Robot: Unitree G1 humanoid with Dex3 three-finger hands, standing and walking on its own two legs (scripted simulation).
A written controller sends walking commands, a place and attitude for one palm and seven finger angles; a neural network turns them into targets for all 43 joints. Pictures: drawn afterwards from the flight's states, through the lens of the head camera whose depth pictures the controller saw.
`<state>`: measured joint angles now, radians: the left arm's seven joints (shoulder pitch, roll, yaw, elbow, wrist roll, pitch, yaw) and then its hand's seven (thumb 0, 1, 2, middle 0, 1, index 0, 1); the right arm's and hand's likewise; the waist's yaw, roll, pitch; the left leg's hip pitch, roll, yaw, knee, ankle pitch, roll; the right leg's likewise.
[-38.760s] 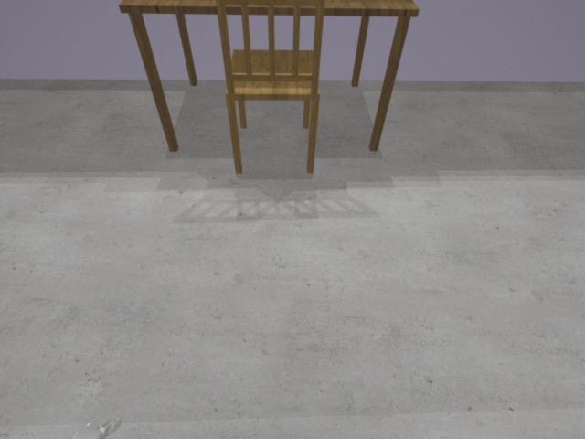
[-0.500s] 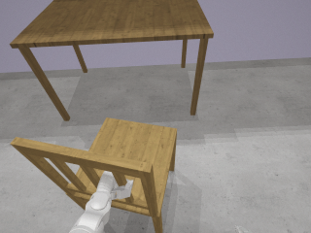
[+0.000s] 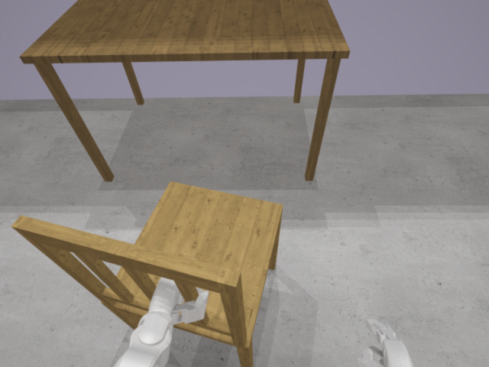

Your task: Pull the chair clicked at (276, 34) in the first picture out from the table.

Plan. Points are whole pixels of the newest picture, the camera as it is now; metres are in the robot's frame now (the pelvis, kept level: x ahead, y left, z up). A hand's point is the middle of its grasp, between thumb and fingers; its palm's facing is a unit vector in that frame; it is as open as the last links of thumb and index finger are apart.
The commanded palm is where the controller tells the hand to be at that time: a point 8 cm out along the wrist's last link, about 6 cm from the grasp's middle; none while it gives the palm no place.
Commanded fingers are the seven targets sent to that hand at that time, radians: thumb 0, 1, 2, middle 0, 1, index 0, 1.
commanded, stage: open the thumb and straighten the fingers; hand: left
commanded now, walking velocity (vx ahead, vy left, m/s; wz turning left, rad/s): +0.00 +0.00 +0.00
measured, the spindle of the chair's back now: (149, 289) +0.28 +0.21 -0.11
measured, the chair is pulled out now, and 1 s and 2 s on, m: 0.67 0.68 0.68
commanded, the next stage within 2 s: draw the fingers out of the gap in 0.78 s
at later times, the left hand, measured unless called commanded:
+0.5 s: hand (191, 300) +0.24 +0.12 -0.07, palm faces -0.08 -0.99 -0.15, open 13.5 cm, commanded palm +0.23 +0.17 -0.04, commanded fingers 0.00 -0.55 0.20 -0.15 -0.44 -0.15 -0.44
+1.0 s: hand (185, 312) +0.22 +0.12 -0.07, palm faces -0.09 -0.99 -0.13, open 17.4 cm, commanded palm +0.20 +0.18 -0.05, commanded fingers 0.00 -0.55 0.20 0.00 0.00 0.00 0.00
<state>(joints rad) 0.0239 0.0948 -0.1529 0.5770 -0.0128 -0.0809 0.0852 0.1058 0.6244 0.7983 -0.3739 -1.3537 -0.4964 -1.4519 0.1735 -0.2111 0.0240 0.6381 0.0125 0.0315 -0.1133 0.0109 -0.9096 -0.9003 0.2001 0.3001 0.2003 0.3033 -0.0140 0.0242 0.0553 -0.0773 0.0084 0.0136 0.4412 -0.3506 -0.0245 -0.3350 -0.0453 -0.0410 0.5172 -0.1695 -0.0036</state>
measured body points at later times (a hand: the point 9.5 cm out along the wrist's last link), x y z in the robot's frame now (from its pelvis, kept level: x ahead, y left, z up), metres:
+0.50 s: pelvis -0.01 +0.00 -0.03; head +0.03 -0.02 +0.42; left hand +0.24 +0.17 -0.05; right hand +0.15 -0.24 -0.13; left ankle -0.07 +0.13 -0.73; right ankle +0.07 -0.12 -0.73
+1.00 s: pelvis +0.01 +0.01 -0.04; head +0.06 +0.00 +0.40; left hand +0.22 +0.18 -0.06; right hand +0.19 -0.22 -0.12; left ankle -0.07 +0.13 -0.73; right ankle +0.07 -0.12 -0.73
